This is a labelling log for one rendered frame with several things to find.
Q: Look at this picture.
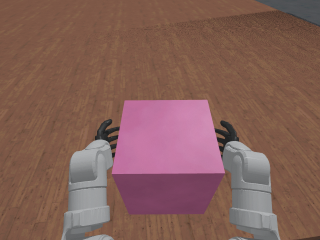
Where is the right robot hand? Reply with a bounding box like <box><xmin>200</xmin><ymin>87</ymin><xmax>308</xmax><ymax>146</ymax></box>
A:
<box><xmin>214</xmin><ymin>120</ymin><xmax>239</xmax><ymax>160</ymax></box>

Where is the left robot forearm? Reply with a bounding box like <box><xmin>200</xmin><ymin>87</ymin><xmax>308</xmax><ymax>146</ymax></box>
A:
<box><xmin>61</xmin><ymin>139</ymin><xmax>114</xmax><ymax>240</ymax></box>

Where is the left robot hand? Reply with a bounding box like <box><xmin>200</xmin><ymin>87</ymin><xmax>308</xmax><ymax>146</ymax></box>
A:
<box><xmin>95</xmin><ymin>119</ymin><xmax>120</xmax><ymax>158</ymax></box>

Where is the right robot forearm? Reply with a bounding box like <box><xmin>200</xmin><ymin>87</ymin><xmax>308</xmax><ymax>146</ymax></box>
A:
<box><xmin>222</xmin><ymin>141</ymin><xmax>281</xmax><ymax>240</ymax></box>

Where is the carton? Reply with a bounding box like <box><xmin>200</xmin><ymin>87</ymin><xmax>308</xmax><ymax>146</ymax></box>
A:
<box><xmin>111</xmin><ymin>100</ymin><xmax>225</xmax><ymax>215</ymax></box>

